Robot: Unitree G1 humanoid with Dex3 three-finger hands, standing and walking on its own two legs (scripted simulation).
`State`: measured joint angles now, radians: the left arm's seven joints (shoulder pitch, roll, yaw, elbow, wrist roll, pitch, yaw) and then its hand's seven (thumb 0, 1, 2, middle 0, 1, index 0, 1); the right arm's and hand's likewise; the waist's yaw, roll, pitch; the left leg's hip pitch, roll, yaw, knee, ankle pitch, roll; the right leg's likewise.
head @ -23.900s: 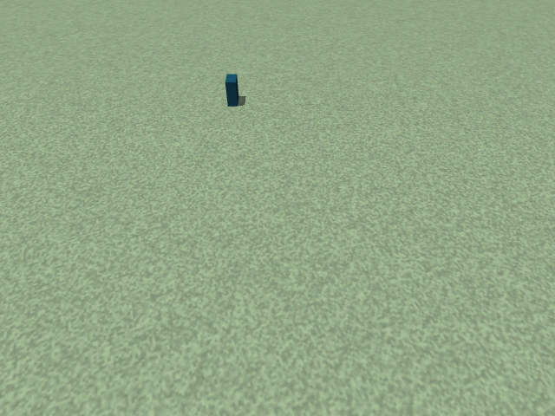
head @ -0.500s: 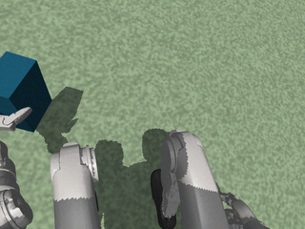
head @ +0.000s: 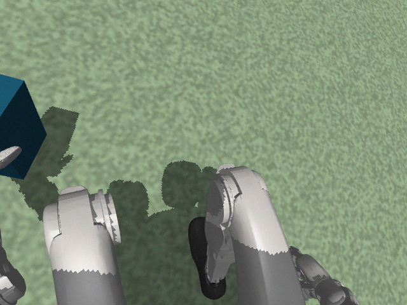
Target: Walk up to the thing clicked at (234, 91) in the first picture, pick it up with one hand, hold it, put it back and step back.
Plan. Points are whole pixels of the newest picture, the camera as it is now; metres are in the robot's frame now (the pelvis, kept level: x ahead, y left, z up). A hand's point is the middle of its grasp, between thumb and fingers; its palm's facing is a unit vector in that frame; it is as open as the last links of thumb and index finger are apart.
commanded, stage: lower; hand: left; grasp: from the side
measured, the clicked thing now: (3, 130) +0.45 +0.30 -0.15
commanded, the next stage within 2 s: loosen in 0.60 s
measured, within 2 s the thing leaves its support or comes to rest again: rests again in 1.84 s
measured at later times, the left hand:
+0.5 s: hand out of the picture +0.43 +0.33 -0.16, palm faces +0.50 -0.86 -0.09, open 11.6 cm
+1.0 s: hand out of the picture +0.43 +0.33 -0.16, palm faces +0.49 -0.87 -0.05, open 11.3 cm
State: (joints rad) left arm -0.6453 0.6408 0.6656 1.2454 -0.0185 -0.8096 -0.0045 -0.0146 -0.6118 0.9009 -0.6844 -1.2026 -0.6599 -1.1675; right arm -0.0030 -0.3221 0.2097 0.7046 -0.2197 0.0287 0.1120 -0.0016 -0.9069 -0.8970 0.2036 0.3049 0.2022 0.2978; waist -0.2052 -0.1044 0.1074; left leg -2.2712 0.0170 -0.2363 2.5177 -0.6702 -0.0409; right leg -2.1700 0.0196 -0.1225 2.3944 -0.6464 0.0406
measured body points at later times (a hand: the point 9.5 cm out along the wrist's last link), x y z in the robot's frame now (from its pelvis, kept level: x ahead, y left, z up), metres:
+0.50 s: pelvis +0.00 +0.01 -0.01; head +0.24 +0.14 +0.34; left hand +0.40 +0.37 -0.15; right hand +0.13 -0.27 -0.08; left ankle +0.08 +0.14 -0.27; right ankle +0.12 -0.12 -0.27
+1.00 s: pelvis -0.01 +0.01 -0.02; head +0.22 +0.17 +0.33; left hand +0.40 +0.38 -0.16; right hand +0.14 -0.25 -0.07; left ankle +0.08 +0.14 -0.27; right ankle +0.12 -0.12 -0.27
